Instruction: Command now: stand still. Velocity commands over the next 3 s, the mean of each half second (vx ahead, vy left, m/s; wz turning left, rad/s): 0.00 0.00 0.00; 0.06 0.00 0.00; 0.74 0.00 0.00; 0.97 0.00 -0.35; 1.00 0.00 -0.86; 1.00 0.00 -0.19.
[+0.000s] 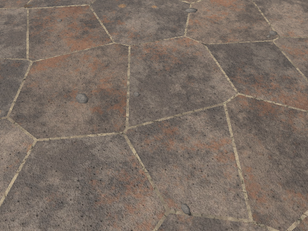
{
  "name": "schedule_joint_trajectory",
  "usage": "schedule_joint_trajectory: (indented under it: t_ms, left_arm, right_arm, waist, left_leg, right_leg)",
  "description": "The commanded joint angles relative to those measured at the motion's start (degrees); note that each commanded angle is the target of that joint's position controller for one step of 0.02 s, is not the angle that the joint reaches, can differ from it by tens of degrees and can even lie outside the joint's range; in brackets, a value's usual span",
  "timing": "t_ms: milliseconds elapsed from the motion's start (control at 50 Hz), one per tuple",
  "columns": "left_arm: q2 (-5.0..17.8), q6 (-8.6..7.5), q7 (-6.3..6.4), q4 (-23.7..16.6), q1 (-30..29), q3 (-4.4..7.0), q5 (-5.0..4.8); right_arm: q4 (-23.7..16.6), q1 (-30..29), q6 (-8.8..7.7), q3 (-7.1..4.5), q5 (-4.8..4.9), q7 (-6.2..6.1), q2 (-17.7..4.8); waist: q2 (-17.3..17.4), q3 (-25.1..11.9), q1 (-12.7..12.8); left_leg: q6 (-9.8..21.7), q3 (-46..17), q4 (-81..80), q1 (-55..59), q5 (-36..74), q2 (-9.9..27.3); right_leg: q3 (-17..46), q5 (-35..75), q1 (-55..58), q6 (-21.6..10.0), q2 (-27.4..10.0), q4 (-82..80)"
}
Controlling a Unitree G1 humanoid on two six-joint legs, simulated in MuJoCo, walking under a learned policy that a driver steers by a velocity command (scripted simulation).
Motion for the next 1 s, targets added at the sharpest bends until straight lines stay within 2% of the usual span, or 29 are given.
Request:
schedule_joint_trajectory:
  t_ms: [20, 340, 880, 900, 920, 940, 960, 980, 1000]
  left_arm:
    - [5.7, -0.46, 0.22, -1.2, 0.2, 0.83, -0.01]
    - [5.5, -0.45, 0.43, 0.6, 1.9, 0.58, -0.14]
    - [5.3, -0.45, 0.67, 1.3, 3.8, 0.53, -0.29]
    - [4.0, -0.29, 0.75, 2.1, 5.3, 0.23, -0.18]
    - [4.5, -0.23, 0.82, 1.9, 4.7, 0.58, -0.77]
    - [5.4, -0.73, 0.56, 0.2, 1.4, 0.85, -0.96]
    - [5.4, -1.93, -0.15, -2.5, -3.1, 0.63, -1.42]
    - [6.0, -3.23, -0.85, -4.5, -6.4, 0.83, -2.02]
    - [6.3, -4.37, -1.4, -4.6, -5.6, 1.24, -2.24]
  right_arm:
    - [-1.0, 2.5, -0.4, -0.88, 0.03, -0.13, -5.7]
    - [0.1, 4.8, -0.38, -0.59, 0.11, -0.01, -5.4]
    - [-0.1, 7.4, -0.44, -0.49, 0.22, 0.13, -5.1]
    - [0.8, 9.2, -0.34, -0.38, 0.1, -0.02, -4.6]
    - [0.3, 9.6, -0.11, -1.39, 0.89, -0.32, -7.3]
    - [-0.1, 11.2, -0.21, -2.41, 1.57, -0.53, -10.5]
    - [-0.6, 12.2, -0.88, -3.6, 2.1, -0.7, -13.6]
    - [-1.0, 12.4, -1.97, -3.92, 1.62, -0.85, -13.6]
    - [-1.5, 11.5, -3.03, -3.5, 1.23, -0.78, -11.3]
  waist:
    - [0.8, -0.2, 0.0]
    - [0.8, 0.0, -0.1]
    - [0.8, 0.4, -0.2]
    - [1.5, -2.1, -0.3]
    - [3.9, -0.7, -1.3]
    - [7.5, 2.9, -3.0]
    - [12.0, 7.3, -4.6]
    - [11.1, 10.7, -5.1]
    - [7.5, 11.5, -3.5]
  left_leg:
    - [0.6, -3.1, -6.3, -7.2, 8.2, 3.5]
    - [0.8, -3.0, -6.7, -6.7, 9.9, 3.5]
    - [1.0, -3.0, -6.6, -6.2, 12.0, 3.6]
    - [1.5, -2.9, -8.3, -5.1, 1.2, 3.2]
    - [3.8, -6.0, -10.4, -5.2, -15.9, 4.2]
    - [7.4, -14.2, -15.0, -4.6, -30.7, 9.8]
    - [11.9, -25.3, -21.3, -3.9, -37.1, 18.8]
    - [15.0, -31.8, -24.3, -1.4, -33.9, 23.9]
    - [14.9, -31.3, -23.3, 3.5, -28.0, 24.4]
  right_leg:
    - [1.6, 6.7, 5.6, -2.1, -1.6, -2.4]
    - [1.5, 7.3, 5.2, -1.9, -1.7, -2.5]
    - [1.5, 8.1, 4.8, -1.5, -1.9, -2.2]
    - [-0.2, 0.6, 5.7, -1.4, -0.5, -1.4]
    - [-3.8, -12.1, 1.8, -1.5, 2.7, 3.9]
    - [-5.2, -18.4, -7.2, -1.6, 3.7, 10.2]
    - [-4.6, -16.1, -15.9, -2.2, 0.8, 18.4]
    - [-1.1, -16.1, -24.6, -2.9, -3.1, 26.2]
    - [0.6, -14.4, -31.6, -3.5, -5.3, 30.9]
